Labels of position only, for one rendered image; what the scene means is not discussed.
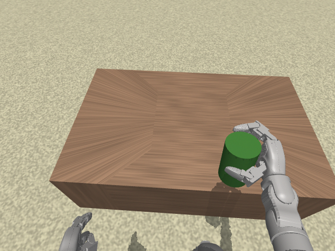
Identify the can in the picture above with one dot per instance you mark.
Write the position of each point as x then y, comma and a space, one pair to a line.
241, 150

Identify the left robot hand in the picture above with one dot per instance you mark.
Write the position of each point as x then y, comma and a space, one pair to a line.
73, 240

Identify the right robot arm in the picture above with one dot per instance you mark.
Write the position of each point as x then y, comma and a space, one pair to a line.
283, 221

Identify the right robot hand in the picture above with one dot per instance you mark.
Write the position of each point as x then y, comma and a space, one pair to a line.
270, 161

